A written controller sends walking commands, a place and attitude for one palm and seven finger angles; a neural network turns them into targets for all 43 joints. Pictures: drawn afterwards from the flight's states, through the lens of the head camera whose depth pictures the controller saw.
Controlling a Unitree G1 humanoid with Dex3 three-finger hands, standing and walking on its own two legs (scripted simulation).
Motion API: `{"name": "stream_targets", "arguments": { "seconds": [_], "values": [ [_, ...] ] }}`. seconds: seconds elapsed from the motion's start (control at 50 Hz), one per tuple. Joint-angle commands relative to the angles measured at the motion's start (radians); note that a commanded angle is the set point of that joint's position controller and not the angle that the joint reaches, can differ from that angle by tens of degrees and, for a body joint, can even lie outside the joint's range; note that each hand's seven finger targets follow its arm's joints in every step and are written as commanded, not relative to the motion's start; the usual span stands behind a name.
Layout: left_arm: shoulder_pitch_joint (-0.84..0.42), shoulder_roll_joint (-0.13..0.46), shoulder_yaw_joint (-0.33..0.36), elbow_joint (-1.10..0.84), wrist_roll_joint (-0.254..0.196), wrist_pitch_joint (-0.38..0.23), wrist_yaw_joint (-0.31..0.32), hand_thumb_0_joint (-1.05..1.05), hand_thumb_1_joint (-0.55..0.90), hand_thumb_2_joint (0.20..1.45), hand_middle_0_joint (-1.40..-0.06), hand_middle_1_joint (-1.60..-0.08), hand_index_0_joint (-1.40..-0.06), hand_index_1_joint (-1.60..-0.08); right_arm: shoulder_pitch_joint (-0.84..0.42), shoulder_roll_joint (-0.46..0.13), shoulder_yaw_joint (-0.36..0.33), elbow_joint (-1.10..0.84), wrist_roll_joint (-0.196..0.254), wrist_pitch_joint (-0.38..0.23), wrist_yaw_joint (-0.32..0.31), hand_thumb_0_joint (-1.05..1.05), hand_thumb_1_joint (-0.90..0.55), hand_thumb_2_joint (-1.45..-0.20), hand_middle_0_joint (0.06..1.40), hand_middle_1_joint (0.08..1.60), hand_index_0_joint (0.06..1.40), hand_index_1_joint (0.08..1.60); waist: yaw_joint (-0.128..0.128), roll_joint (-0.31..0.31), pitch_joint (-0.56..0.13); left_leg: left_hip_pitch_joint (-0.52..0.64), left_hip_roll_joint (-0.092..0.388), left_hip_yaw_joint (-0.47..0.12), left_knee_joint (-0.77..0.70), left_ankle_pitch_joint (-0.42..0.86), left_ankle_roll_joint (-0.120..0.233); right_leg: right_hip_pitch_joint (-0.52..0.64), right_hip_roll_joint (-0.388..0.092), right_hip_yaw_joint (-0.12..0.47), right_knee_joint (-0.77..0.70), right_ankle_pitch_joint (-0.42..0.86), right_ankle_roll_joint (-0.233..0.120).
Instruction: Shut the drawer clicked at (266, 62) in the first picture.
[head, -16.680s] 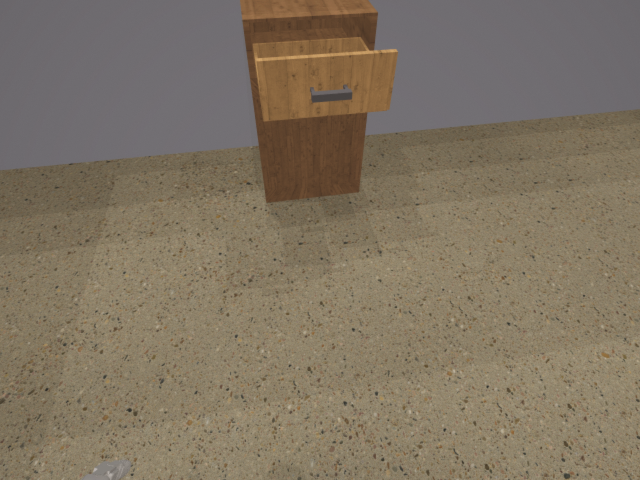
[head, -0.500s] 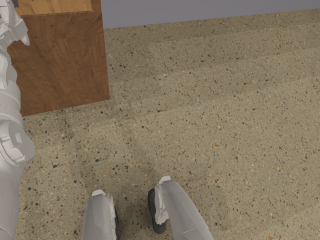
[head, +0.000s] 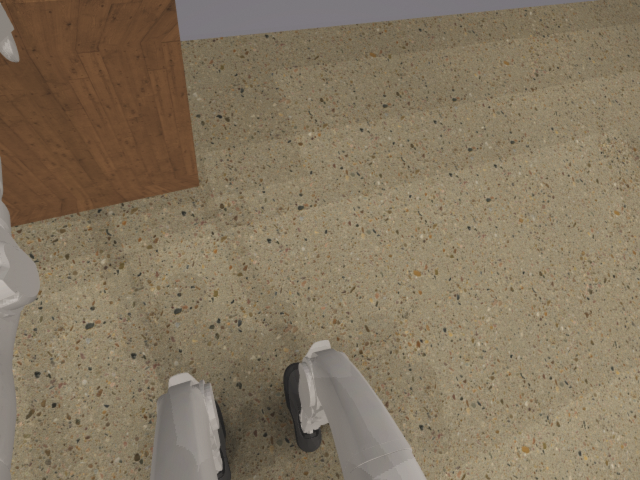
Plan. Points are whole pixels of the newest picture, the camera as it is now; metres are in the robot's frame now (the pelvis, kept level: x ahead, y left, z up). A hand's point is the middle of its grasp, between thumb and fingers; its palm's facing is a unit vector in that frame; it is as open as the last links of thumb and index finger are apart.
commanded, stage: pull the fist back off the drawer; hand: left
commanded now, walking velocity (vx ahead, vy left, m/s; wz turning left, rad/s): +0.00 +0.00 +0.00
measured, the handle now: out of the picture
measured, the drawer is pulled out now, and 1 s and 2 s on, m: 0.00 0.00 0.00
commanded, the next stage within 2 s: draw the hand back to the body in 0.40 s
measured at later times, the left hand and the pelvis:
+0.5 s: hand out of the picture +0.59 +0.22 +0.06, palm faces +0.19 -0.98 -0.02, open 3.5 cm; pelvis +0.05 +0.01 +0.03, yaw +0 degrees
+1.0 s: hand out of the picture +0.44 +0.23 +0.17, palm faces +0.14 -0.99 -0.02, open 3.3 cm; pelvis +0.08 +0.01 +0.10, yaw +3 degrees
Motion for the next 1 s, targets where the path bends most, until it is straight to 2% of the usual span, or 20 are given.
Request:
{"name": "stream_targets", "arguments": {
  "seconds": [0.0, 0.02, 0.08, 0.12, 0.24, 0.3, 0.38, 0.48, 0.54, 0.56, 0.58, 0.62, 0.66, 0.68, 0.74, 0.78, 0.8, 0.84, 0.92, 0.98],
  "values": [
    [-0.623, 0.352, 0.07, -0.361, -0.038, -0.084, 0.021, 0.0, 0.9, 0.9, -1.4, -1.6, -1.4, -1.6, 0.237, -0.227, -0.088, -0.015, -0.007, 0.0, -0.004, 0.0, -0.9, -0.9, 0.2, 0.3, 0.2, 0.3, 0.003, 0.361, -0.702, 0.555, -0.01, -0.089, -0.187, 0.19, 0.003, 0.311, 0.033, 0.07, -0.141, 0.045, -0.016],
    [-0.602, 0.357, 0.08, -0.369, -0.037, -0.082, 0.019, 0.0, 0.9, 0.9, -1.4, -1.6, -1.4, -1.6, 0.237, -0.226, -0.089, -0.02, -0.007, 0.004, -0.002, 0.0, -0.9, -0.9, 0.2, 0.3, 0.2, 0.3, 0.015, 0.359, -0.716, 0.57, -0.009, -0.09, -0.19, 0.218, -0.001, 0.321, 0.033, 0.066, -0.139, 0.06, -0.017],
    [-0.519, 0.268, 0.051, -0.372, -0.057, -0.072, 0.009, 0.0, 0.9, 0.9, -1.4, -1.6, -1.4, -1.6, 0.228, -0.216, -0.098, -0.024, -0.004, 0.012, 0.009, 0.0, -0.9, -0.9, 0.2, 0.3, 0.2, 0.3, 0.027, 0.326, -0.692, 0.589, -0.006, -0.085, -0.201, 0.229, -0.004, 0.336, 0.036, 0.066, -0.157, 0.067, -0.016],
    [-0.486, 0.263, 0.063, -0.398, -0.068, -0.076, 0.009, 0.0, 0.9, 0.9, -1.4, -1.6, -1.4, -1.6, 0.225, -0.217, -0.1, -0.028, -0.003, 0.016, 0.011, 0.0, -0.9, -0.9, 0.2, 0.3, 0.2, 0.3, 0.039, 0.317, -0.69, 0.606, -0.003, -0.085, -0.211, 0.247, -0.005, 0.344, 0.036, 0.063, -0.157, 0.076, -0.016],
    [-0.279, 0.175, 0.076, -0.504, -0.106, -0.11, 0.011, 0.0, 0.9, 0.9, -1.4, -1.6, -1.4, -1.6, 0.211, -0.201, -0.122, -0.042, -0.002, 0.031, 0.028, 0.0, -0.9, -0.9, 0.2, 0.3, 0.2, 0.3, 0.104, 0.304, -0.744, 0.721, -0.001, -0.069, -0.226, 0.409, -0.02, 0.407, 0.039, 0.057, -0.164, 0.176, -0.02],
    [-0.211, 0.141, 0.074, -0.524, -0.122, -0.128, 0.01, 0.0, 0.9, 0.9, -1.4, -1.6, -1.4, -1.6, 0.204, -0.195, -0.128, -0.039, -0.001, 0.039, 0.032, 0.0, -0.9, -0.9, 0.2, 0.3, 0.2, 0.3, 0.108, 0.236, -0.693, 0.694, -0.004, -0.05, -0.232, 0.438, -0.014, 0.466, 0.038, 0.064, -0.173, 0.232, -0.016],
    [-0.191, 0.089, 0.049, -0.474, -0.124, -0.135, 0.007, 0.0, 0.9, 0.9, -1.4, -1.6, -1.4, -1.6, 0.204, -0.185, -0.137, -0.025, 0.002, 0.052, 0.028, 0.0, -0.9, -0.9, 0.2, 0.3, 0.2, 0.3, 0.087, 0.166, -0.6, 0.636, -0.01, -0.029, -0.227, 0.434, -0.005, 0.485, 0.035, 0.07, -0.182, 0.27, -0.009],
    [-0.141, 0.016, 0.01, -0.472, -0.14, -0.151, -0.017, 0.0, 0.9, 0.9, -1.4, -1.6, -1.4, -1.6, 0.202, -0.179, -0.148, -0.026, 0.001, 0.071, 0.026, 0.0, -0.9, -0.9, 0.2, 0.3, 0.2, 0.3, 0.099, 0.191, -0.611, 0.721, -0.012, -0.03, -0.225, 0.557, -0.016, 0.468, 0.031, 0.065, -0.173, 0.341, -0.013],
    [0.072, 0.032, 0.054, -0.718, -0.188, -0.166, -0.03, 0.0, 0.9, 0.9, -1.4, -1.6, -1.4, -1.6, 0.189, -0.176, -0.168, -0.082, 0.015, 0.084, 0.034, 0.0, -0.9, -0.9, 0.2, 0.3, 0.2, 0.3, 0.206, 0.285, -0.836, 0.964, -0.006, -0.034, -0.266, 0.864, -0.05, 0.601, 0.033, 0.062, -0.195, 0.486, -0.02],
    [0.15, -0.009, 0.023, -0.814, -0.206, -0.158, -0.038, 0.0, 0.9, 0.9, -1.4, -1.6, -1.4, -1.6, 0.176, -0.166, -0.171, -0.103, 0.024, 0.084, 0.04, 0.0, -0.9, -0.9, 0.2, 0.3, 0.2, 0.3, 0.224, 0.305, -0.881, 1.025, -0.009, -0.028, -0.281, 0.944, -0.056, 0.651, 0.035, 0.062, -0.216, 0.547, -0.02],
    [0.258, -0.035, 0.014, -0.862, -0.222, -0.137, -0.045, 0.0, 0.9, 0.9, -1.4, -1.6, -1.4, -1.6, 0.169, -0.158, -0.175, -0.117, 0.034, 0.083, 0.044, 0.0, -0.9, -0.9, 0.2, 0.3, 0.2, 0.3, 0.238, 0.261, -0.882, 1.036, -0.01, -0.022, -0.301, 0.972, -0.053, 0.711, 0.038, 0.059, -0.24, 0.594, -0.018],
    [0.437, -0.116, -0.035, -0.897, -0.252, -0.074, -0.058, 0.0, 0.9, 0.9, -1.4, -1.6, -1.4, -1.6, 0.155, -0.148, -0.177, -0.136, 0.052, 0.085, 0.047, 0.0, -0.9, -0.9, 0.2, 0.3, 0.2, 0.3, 0.239, 0.158, -0.78, 0.984, -0.012, -0.006, -0.348, 0.949, -0.036, 0.784, 0.036, 0.054, -0.284, 0.65, -0.011],
    [0.504, -0.188, -0.081, -0.922, -0.285, -0.008, -0.063, 0.0, 0.9, 0.9, -1.4, -1.6, -1.4, -1.6, 0.126, -0.143, -0.179, -0.149, 0.076, 0.082, 0.036, 0.0, -0.9, -0.9, 0.2, 0.3, 0.2, 0.3, 0.225, 0.051, -0.64, 0.901, -0.02, 0.018, -0.407, 0.766, -0.013, 0.836, 0.038, 0.057, -0.339, 0.602, 0.001],
    [0.508, -0.196, -0.081, -0.946, -0.3, 0.011, -0.057, 0.0, 0.9, 0.9, -1.4, -1.6, -1.4, -1.6, 0.108, -0.143, -0.178, -0.154, 0.083, 0.076, 0.029, 0.0, -0.9, -0.9, 0.2, 0.3, 0.2, 0.3, 0.226, 0.021, -0.594, 0.864, -0.028, 0.027, -0.435, 0.652, -0.008, 0.863, 0.038, 0.059, -0.361, 0.554, 0.003],
    [0.55, -0.242, -0.096, -0.986, -0.324, 0.015, -0.023, 0.0, 0.9, 0.9, -1.4, -1.6, -1.4, -1.6, 0.068, -0.134, -0.173, -0.154, 0.094, 0.055, 0.005, 0.0, -0.9, -0.9, 0.2, 0.3, 0.2, 0.3, 0.221, -0.011, -0.44, 0.85, -0.035, 0.04, -0.49, 0.545, -0.007, 0.865, 0.038, 0.061, -0.404, 0.482, 0.001],
    [0.589, -0.27, -0.12, -1.006, -0.319, -0.009, -0.011, 0.0, 0.9, 0.9, -1.4, -1.6, -1.4, -1.6, 0.061, -0.127, -0.175, -0.147, 0.091, 0.041, -0.002, 0.0, -0.9, -0.9, 0.2, 0.3, 0.2, 0.3, 0.224, -0.006, -0.39, 0.882, -0.033, 0.037, -0.507, 0.604, -0.012, 0.868, 0.036, 0.059, -0.41, 0.498, 0.0],
    [0.591, -0.267, -0.135, -1.048, -0.311, -0.024, -0.012, 0.0, 0.9, 0.9, -1.4, -1.6, -1.4, -1.6, 0.054, -0.128, -0.175, -0.146, 0.092, 0.036, -0.005, 0.0, -0.9, -0.9, 0.2, 0.3, 0.2, 0.3, 0.232, 0.082, -0.385, 0.938, -0.029, 0.032, -0.508, 0.67, -0.02, 0.84, 0.033, 0.061, -0.407, 0.498, -0.006],
    [0.601, -0.302, -0.192, -1.096, -0.298, -0.038, -0.032, 0.0, 0.9, 0.9, -1.4, -1.6, -1.4, -1.6, 0.039, -0.122, -0.174, -0.139, 0.09, 0.025, -0.001, 0.0, -0.9, -0.9, 0.2, 0.3, 0.2, 0.3, 0.236, 0.161, -0.407, 1.053, -0.019, 0.016, -0.516, 0.756, -0.041, 0.806, 0.031, 0.056, -0.414, 0.474, -0.009],
    [0.741, -0.315, -0.208, -1.159, -0.321, -0.011, -0.074, 0.0, 0.9, 0.9, -1.4, -1.6, -1.4, -1.6, -0.017, -0.121, -0.174, -0.165, 0.1, 0.009, -0.009, 0.0, -0.9, -0.9, 0.2, 0.3, 0.2, 0.3, 0.264, 0.132, -0.396, 1.11, -0.017, 0.001, -0.565, 0.744, -0.051, 0.865, 0.029, 0.047, -0.448, 0.44, -0.014],
    [0.829, -0.295, -0.162, -1.187, -0.356, 0.041, -0.08, 0.0, 0.9, 0.9, -1.4, -1.6, -1.4, -1.6, -0.078, -0.12, -0.165, -0.198, 0.111, -0.005, -0.022, 0.0, -0.9, -0.9, 0.2, 0.3, 0.2, 0.3, 0.293, 0.042, -0.335, 1.037, -0.031, 0.011, -0.616, 0.602, -0.038, 0.95, 0.023, 0.043, -0.48, 0.412, -0.014]
  ]
}}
